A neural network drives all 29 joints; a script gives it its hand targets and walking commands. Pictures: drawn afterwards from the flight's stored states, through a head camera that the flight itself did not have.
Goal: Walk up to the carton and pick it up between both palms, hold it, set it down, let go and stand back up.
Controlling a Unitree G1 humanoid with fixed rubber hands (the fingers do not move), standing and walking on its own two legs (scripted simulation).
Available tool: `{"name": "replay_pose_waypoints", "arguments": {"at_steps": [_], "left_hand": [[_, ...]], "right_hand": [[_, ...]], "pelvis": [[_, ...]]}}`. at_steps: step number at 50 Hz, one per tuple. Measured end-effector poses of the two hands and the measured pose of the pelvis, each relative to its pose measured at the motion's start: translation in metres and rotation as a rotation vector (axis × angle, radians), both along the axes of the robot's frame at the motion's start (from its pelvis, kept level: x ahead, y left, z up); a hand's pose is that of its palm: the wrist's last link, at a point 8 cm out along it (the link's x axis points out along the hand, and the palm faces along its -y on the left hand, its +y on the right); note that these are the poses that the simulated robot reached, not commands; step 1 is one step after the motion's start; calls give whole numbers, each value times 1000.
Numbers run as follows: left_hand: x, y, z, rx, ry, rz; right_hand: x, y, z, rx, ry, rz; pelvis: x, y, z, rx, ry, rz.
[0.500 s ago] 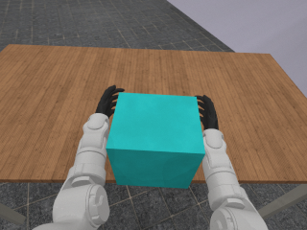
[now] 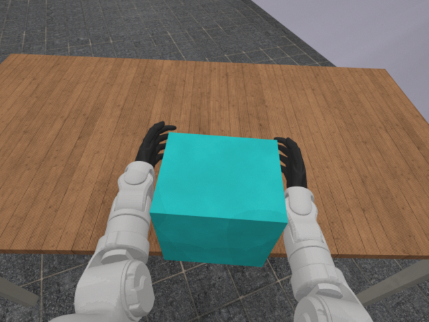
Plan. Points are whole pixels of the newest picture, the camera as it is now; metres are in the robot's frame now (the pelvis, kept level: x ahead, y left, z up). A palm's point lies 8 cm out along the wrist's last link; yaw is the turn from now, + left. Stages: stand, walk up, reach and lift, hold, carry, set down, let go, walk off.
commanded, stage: set down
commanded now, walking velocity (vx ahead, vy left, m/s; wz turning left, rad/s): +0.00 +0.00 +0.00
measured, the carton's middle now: (217, 202) +0.33 +0.02 +0.04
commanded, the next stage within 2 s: none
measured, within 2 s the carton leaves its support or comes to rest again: neither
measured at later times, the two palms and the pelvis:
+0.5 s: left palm (147, 160) +0.40 +0.16 +0.08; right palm (293, 180) +0.37 -0.13 +0.08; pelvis +0.00 +0.00 +0.00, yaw +0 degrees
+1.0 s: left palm (138, 174) +0.40 +0.18 +0.04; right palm (291, 182) +0.38 -0.13 +0.05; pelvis -0.02 +0.03 +0.00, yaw -1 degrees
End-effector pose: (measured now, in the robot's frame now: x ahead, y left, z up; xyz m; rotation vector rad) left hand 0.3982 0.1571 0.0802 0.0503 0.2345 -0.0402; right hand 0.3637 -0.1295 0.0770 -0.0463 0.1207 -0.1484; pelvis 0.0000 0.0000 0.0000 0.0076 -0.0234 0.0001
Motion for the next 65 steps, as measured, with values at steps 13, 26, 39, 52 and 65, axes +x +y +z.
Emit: {"name": "replay_pose_waypoints", "arguments": {"at_steps": [13, 26, 39, 52, 65], "left_hand": [[0, 0, 1, 9, -10, -6], [2, 1, -2, 13, -13, -4], [-3, 7, -29, -13, 27, 96], [0, 33, -40, -30, -17, 138], [-14, 45, -24, -17, -32, 135]], "right_hand": [[-1, 0, 0, -1, -15, -1], [2, 0, -2, -2, -15, -1], [9, -1, -21, -4, 62, -9], [16, -5, -27, -9, 116, -61], [4, -8, -17, 27, 122, -47]], "pelvis": [[0, 0, 0, 0, 0, 0], [2, -1, 0, 1, 3, 0], [-2, 6, -1, -10, 30, -2], [-17, 29, -6, -48, 175, -8], [-32, 35, -7, -56, 165, -10]]}}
